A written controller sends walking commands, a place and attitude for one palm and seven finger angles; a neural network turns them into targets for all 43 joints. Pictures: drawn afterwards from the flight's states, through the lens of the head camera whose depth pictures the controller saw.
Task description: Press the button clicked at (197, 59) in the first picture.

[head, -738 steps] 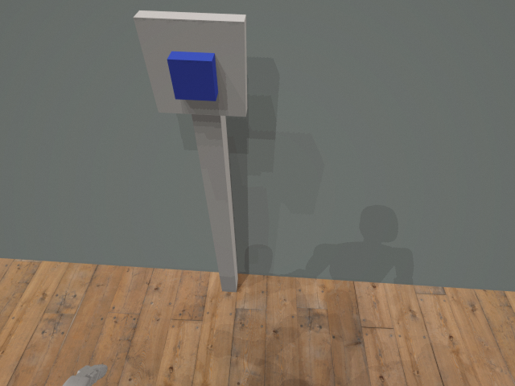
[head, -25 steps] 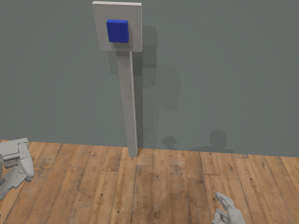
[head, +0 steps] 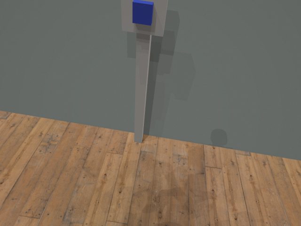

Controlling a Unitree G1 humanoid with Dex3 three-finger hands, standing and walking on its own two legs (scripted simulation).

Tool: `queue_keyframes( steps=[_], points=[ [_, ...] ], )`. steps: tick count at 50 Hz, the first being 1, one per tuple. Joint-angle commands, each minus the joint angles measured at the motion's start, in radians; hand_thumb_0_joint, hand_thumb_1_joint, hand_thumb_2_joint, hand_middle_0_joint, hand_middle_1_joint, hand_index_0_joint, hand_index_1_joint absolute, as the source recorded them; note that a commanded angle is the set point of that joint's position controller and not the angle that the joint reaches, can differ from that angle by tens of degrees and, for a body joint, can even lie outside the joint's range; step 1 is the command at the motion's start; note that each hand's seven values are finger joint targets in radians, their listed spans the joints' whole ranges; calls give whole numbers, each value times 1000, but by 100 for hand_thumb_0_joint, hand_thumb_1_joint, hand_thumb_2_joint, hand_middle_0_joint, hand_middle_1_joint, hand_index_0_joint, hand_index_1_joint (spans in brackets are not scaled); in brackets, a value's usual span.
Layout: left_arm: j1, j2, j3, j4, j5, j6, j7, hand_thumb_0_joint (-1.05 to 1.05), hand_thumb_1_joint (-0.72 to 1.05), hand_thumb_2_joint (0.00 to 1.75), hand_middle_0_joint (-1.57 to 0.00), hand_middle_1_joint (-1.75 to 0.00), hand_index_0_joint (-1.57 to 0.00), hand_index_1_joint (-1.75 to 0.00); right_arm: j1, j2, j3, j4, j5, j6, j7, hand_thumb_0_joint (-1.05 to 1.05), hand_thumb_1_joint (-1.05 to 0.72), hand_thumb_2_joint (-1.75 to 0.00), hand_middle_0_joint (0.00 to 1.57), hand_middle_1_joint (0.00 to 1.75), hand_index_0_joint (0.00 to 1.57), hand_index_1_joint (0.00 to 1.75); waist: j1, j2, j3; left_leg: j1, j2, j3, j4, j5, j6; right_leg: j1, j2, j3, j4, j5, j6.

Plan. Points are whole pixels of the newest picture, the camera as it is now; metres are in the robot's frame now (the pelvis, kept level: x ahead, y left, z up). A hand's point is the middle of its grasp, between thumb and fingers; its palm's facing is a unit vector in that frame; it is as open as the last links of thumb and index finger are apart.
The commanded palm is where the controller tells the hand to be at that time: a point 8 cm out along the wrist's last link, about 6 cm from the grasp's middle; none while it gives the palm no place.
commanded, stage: let the arm hang, fingers relaxed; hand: left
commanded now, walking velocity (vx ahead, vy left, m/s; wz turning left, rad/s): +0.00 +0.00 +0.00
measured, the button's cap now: (142, 12) +0.78 +0.09 +0.21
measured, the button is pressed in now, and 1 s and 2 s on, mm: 0 0 0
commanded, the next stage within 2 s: stand and wait in 0.68 s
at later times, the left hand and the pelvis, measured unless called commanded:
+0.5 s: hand out of the picture +0.05 +0.22 -0.16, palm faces +0.02 -0.97 -0.26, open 7.3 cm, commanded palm none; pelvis -0.02 +0.00 +0.00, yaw +1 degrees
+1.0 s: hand out of the picture +0.04 +0.22 -0.15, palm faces -0.02 -0.95 -0.30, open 7.4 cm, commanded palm none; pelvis +0.00 -0.01 +0.01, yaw +0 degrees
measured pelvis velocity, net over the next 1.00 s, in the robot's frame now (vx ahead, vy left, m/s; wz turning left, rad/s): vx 0.00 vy -0.01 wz -0.01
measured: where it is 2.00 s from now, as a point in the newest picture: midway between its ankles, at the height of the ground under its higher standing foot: outside the picture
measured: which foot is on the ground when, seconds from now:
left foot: down 0.00-1.00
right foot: down 0.00-0.44, up 0.46-0.62, down 0.64-1.00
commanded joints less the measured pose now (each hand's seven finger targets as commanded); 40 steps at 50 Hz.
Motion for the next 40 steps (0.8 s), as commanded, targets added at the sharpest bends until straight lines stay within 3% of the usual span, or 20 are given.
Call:
queue_keyframes(
  steps=[1,4,7,11,14,18,20,21,22,25,27,29,30,31,32,33,34,35,38,40],
  points=[
    [54,143,50,19,-1,-32,6,0,90,90,-49,-62,-49,-62,-79,-200,-49,-63,7,-28,-23,0,-90,-90,20,30,20,30,41,230,-22,-74,174,-289,-400,-499,62,48,-11,36,-21,-77,-36],
    [62,138,48,66,-1,-36,3,0,90,90,-38,-50,-38,-50,-62,-196,-57,-26,12,-26,-27,0,-90,-90,20,30,20,30,41,109,-45,-43,145,-212,-367,-417,45,89,-24,53,-106,-55,-37],
    [38,171,52,89,-2,-45,3,0,90,90,-27,-38,-27,-38,-48,-179,-61,1,16,-20,-23,0,-90,-90,20,30,20,30,26,47,-14,4,78,-122,-262,-331,21,16,-73,135,-229,-159,-56],
    [-124,213,60,86,-5,-54,12,0,90,90,-20,-30,-20,-30,22,-145,-66,52,19,-10,-19,0,-90,-90,20,30,20,30,-47,-140,4,223,23,-20,52,-122,2,-244,-195,228,-388,-319,-116],
    [-195,216,65,76,-3,-49,19,0,90,90,-20,-30,-20,-30,76,-137,-67,82,16,-10,-17,0,-90,-90,20,30,20,30,-76,-119,19,254,44,-16,83,-119,7,-312,-196,189,-361,-332,-110],
    [-200,196,64,84,3,-33,20,0,90,90,-20,-30,-20,-30,64,-137,-64,88,2,-7,-17,0,-90,-90,20,30,20,30,-58,-5,134,165,87,-86,-35,-276,13,-385,-146,156,-273,-409,-88],
    [-175,194,70,87,0,-26,18,0,90,90,-20,-30,-20,-30,42,-166,-63,79,-10,-16,-20,0,-90,-90,20,30,20,30,-40,142,165,-11,145,-234,-248,-491,29,-267,-64,109,-130,-324,-56],
    [-136,190,76,95,-4,-21,17,0,90,90,-20,-30,-20,-30,10,-202,-66,65,-14,-24,-20,0,-90,-90,20,30,20,30,-16,242,154,-125,207,-361,-422,-651,49,-151,3,44,16,-227,-32],
    [-74,193,82,111,-2,-19,14,0,90,90,-20,-30,-20,-30,-42,-242,-72,50,-11,-32,-24,0,-90,-90,20,30,20,30,30,291,115,-199,256,-431,-499,-701,83,-42,13,29,162,-156,-29],
    [57,145,89,135,1,-7,0,0,90,90,-20,-30,-20,-30,-140,-247,-76,12,-6,-39,-37,0,-90,-90,20,30,20,30,93,207,-31,-191,247,-329,-519,-521,93,86,22,26,368,-142,-24],
    [48,147,87,120,-2,-22,-4,0,90,90,-20,-30,-20,-30,-155,-250,-78,3,-6,-45,-37,0,-90,-90,20,30,20,30,94,137,-43,-73,227,-256,-470,-379,102,76,-8,15,182,-154,-36],
    [12,151,79,108,-1,-44,1,0,90,90,-20,-30,-20,-30,-109,-230,-80,25,-1,-43,-32,0,-90,-90,20,30,20,30,61,78,-36,23,163,-164,-358,-244,56,113,-18,23,-171,-51,-35],
    [-1,180,78,105,3,-56,9,0,90,90,-20,-30,-20,-30,-94,-194,-78,32,11,-40,-27,0,-90,-90,20,30,20,30,38,17,-35,14,97,-92,-255,-162,15,131,-74,133,-298,-48,-53],
    [-32,227,84,100,6,-63,16,0,90,90,-20,-30,-20,-30,-92,-159,-75,28,22,-35,-24,0,-90,-90,20,30,20,30,7,-69,-20,23,49,-29,-135,-133,-21,59,-196,273,-371,-157,-87],
    [-108,260,88,77,0,-66,19,0,90,90,-20,-30,-20,-30,-80,-162,-76,34,19,-33,-16,0,-90,-90,20,30,20,30,-15,-84,13,71,42,-19,-54,-104,-27,-40,-263,285,-412,-169,-129],
    [-163,283,89,64,2,-60,15,0,90,90,-20,-30,-20,-30,-63,-172,-85,41,16,-27,-9,0,-90,-90,20,30,20,30,-39,-46,-4,145,30,-7,14,-128,-35,-126,-280,274,-402,-255,-155],
    [-217,251,79,59,0,-72,18,0,90,90,-20,-30,-20,-30,-61,-176,-84,54,14,-31,-5,0,-90,-90,20,30,20,30,-54,-57,3,134,41,-15,34,-90,-25,-130,-240,253,-386,-199,-148],
    [-221,224,71,70,-3,-82,22,0,90,90,-20,-30,-20,-30,-80,-177,-77,55,12,-36,-7,0,-90,-90,20,30,20,30,-47,-94,34,99,60,-24,-1,-22,-18,-71,-207,224,-347,3,-132],
    [-164,206,61,108,-13,-87,25,0,90,90,-20,-30,-20,-30,-103,-193,-61,55,16,-50,-20,0,-90,-90,20,30,20,30,-34,9,-21,185,113,-55,-121,226,-5,27,-152,131,-203,369,-71],
    [-134,201,58,123,-13,-77,28,0,90,90,-20,-30,-20,-30,-112,-214,-59,66,17,-46,-25,0,-90,-90,20,30,20,30,-23,40,-43,214,140,-71,-151,168,5,37,-125,118,-223,258,-51]
  ],
)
